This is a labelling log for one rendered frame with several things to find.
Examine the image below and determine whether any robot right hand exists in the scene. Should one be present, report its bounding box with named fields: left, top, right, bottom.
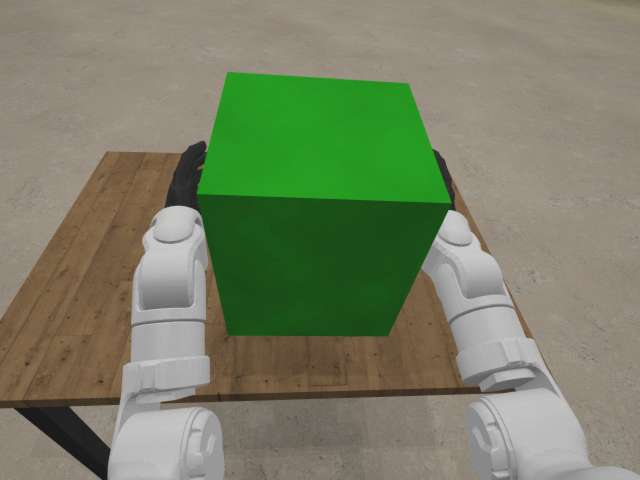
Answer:
left=432, top=149, right=456, bottom=211

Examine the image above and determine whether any carton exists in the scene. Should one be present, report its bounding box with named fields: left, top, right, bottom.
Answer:
left=197, top=72, right=452, bottom=336

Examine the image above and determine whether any table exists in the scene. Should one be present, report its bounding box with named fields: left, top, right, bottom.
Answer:
left=0, top=151, right=557, bottom=480

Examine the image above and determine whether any robot left hand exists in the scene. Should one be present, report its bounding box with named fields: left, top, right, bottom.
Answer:
left=165, top=141, right=207, bottom=215

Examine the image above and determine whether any left robot upper arm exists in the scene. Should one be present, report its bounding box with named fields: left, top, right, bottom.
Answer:
left=109, top=407, right=225, bottom=480

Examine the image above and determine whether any robot left forearm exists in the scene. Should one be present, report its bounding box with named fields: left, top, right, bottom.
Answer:
left=107, top=206, right=210, bottom=480

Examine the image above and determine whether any right robot upper arm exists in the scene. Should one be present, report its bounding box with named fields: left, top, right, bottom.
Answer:
left=466, top=388, right=640, bottom=480

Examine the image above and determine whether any robot right forearm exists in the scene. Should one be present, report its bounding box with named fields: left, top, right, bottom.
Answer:
left=421, top=210, right=590, bottom=462

